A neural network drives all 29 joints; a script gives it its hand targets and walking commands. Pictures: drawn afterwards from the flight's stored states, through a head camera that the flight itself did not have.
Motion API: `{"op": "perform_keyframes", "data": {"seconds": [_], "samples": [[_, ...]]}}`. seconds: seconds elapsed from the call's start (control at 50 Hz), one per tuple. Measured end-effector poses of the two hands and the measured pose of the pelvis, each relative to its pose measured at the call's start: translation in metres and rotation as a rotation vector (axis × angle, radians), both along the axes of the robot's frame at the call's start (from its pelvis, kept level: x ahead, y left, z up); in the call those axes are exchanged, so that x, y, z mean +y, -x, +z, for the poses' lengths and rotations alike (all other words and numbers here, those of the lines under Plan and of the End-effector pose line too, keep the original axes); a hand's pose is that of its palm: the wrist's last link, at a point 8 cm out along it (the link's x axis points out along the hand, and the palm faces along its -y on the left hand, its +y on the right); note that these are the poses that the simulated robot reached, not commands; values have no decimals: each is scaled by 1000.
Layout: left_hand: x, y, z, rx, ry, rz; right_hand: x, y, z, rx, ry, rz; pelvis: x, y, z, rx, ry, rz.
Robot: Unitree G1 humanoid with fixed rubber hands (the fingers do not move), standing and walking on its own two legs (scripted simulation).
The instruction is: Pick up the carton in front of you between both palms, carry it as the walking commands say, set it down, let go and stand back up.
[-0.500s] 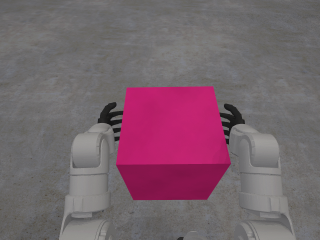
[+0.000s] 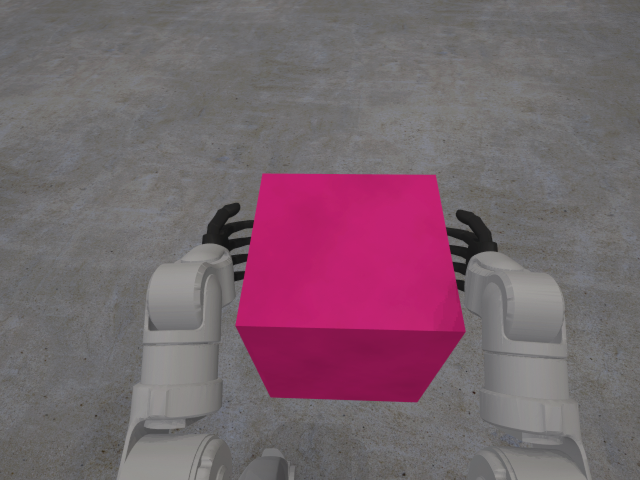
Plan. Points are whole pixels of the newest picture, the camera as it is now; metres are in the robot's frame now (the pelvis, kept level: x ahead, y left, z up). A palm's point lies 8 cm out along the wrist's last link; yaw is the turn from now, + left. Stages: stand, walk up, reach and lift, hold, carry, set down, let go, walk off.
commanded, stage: carry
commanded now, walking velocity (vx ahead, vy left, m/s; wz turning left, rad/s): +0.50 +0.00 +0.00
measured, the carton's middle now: (345, 296) +0.36 +0.01 +0.03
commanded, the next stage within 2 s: none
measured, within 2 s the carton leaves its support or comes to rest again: neither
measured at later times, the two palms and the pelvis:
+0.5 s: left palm (257, 144) +0.59 +0.16 +0.10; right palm (450, 149) +0.58 -0.14 +0.10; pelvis +0.30 +0.02 +0.01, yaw -2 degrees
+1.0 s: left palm (288, 62) +0.85 +0.14 +0.11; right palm (441, 62) +0.85 -0.16 +0.10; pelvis +0.60 -0.01 +0.00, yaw +1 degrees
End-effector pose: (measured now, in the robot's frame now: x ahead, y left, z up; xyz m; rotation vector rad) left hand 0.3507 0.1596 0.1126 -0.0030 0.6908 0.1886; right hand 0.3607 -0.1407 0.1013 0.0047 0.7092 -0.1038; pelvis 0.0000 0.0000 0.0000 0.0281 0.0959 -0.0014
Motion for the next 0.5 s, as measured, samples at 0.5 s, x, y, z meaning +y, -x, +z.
{"op": "perform_keyframes", "data": {"seconds": [0.5], "samples": [[-1,-243,-15,-24,96,-49,3,-221,0,-24,-26,-121,21,-303,8,-6,58,-35]]}}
